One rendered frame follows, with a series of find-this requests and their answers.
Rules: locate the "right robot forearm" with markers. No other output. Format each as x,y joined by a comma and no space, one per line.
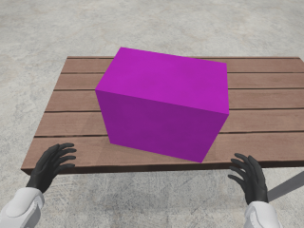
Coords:
260,214

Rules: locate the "table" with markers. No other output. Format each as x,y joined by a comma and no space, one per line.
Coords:
266,121

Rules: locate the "left robot forearm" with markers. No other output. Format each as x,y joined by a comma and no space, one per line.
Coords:
24,210

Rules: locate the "right robot hand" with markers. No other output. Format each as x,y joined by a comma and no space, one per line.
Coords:
253,183

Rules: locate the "left robot hand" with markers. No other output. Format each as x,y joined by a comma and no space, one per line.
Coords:
48,167

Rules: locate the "carton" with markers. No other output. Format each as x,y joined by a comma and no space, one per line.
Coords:
162,103

